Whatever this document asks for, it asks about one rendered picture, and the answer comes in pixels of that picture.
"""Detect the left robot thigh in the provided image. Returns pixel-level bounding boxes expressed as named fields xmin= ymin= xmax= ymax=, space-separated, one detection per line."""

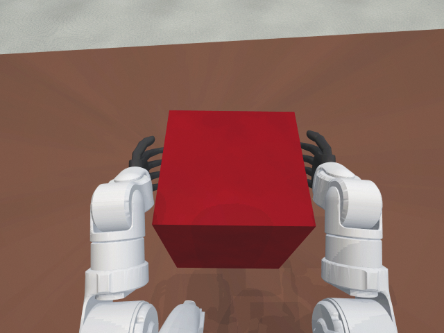
xmin=158 ymin=304 xmax=205 ymax=333

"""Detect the robot left hand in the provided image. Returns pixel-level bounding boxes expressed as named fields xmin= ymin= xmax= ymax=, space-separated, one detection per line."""
xmin=129 ymin=136 xmax=164 ymax=191

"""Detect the robot right forearm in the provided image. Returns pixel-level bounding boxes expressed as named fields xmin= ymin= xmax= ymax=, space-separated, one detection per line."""
xmin=312 ymin=162 xmax=398 ymax=333

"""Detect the carton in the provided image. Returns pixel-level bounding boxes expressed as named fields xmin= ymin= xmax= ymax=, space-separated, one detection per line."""
xmin=152 ymin=110 xmax=316 ymax=268

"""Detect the robot right upper arm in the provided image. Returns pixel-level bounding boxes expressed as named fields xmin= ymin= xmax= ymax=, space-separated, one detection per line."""
xmin=312 ymin=298 xmax=397 ymax=333

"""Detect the robot left forearm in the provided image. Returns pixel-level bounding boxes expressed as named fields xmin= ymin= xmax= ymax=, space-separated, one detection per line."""
xmin=79 ymin=166 xmax=154 ymax=333

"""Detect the robot right hand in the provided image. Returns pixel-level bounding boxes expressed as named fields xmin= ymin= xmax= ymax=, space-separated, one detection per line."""
xmin=300 ymin=130 xmax=336 ymax=188

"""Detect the robot left upper arm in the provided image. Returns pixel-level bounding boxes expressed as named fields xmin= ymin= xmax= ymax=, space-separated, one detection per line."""
xmin=81 ymin=300 xmax=159 ymax=333

